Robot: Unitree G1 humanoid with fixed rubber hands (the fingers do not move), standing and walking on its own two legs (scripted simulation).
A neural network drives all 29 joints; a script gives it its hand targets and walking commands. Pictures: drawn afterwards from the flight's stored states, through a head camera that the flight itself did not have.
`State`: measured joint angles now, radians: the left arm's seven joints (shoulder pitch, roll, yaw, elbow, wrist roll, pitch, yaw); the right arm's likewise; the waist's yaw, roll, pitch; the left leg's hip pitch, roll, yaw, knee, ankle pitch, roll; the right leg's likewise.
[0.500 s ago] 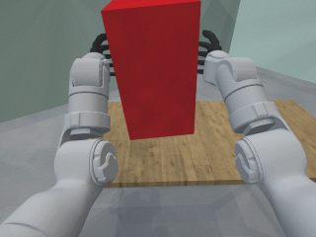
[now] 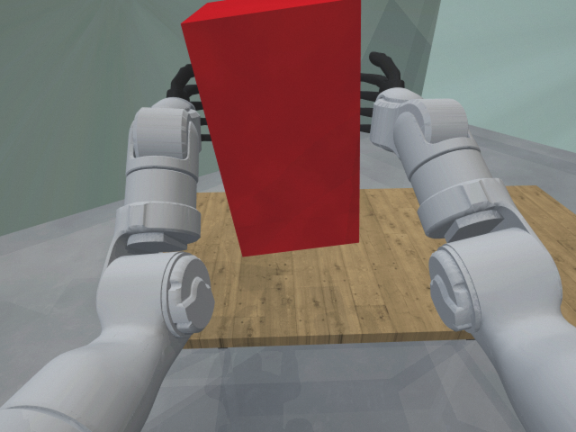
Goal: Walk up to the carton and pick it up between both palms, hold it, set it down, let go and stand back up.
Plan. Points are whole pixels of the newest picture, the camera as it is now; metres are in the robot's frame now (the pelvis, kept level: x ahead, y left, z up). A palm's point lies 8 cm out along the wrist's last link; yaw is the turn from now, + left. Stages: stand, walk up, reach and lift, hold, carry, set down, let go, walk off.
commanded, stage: hold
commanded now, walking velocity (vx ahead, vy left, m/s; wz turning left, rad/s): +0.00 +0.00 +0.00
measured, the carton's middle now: (284, 125) +0.40 -0.01 +0.32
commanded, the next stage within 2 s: set down in 0.34 s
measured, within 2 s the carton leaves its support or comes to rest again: neither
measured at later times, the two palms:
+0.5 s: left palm (175, 110) +0.38 +0.13 +0.35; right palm (382, 95) +0.36 -0.12 +0.37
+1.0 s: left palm (184, 151) +0.40 +0.13 +0.29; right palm (368, 144) +0.38 -0.12 +0.30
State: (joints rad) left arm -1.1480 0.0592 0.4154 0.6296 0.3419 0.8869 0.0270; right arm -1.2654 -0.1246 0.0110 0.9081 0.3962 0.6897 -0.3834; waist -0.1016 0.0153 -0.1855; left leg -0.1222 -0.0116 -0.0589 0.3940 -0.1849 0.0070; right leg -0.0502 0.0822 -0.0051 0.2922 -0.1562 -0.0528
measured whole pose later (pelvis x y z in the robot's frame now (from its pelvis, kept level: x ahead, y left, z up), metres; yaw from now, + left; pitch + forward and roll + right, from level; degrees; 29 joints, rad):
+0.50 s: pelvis +0.00 +0.00 +0.00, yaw +1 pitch -5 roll -1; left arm -1.19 0.08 0.42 0.63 0.33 0.83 0.03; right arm -1.30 -0.10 -0.05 0.90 0.34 0.62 -0.38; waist -0.13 -0.02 -0.16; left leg -0.13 -0.01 -0.08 0.42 -0.19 0.00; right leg -0.05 0.08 -0.02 0.30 -0.16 -0.06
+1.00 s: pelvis +0.01 +0.00 +0.00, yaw +2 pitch -11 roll -1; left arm -0.99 0.00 0.40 0.42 0.45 0.73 -0.01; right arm -1.06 0.02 -0.12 0.83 0.21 0.28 -0.29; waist -0.17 -0.10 0.01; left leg 0.02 -0.03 -0.08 0.37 -0.20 0.01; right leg 0.11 0.06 -0.05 0.26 -0.18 -0.05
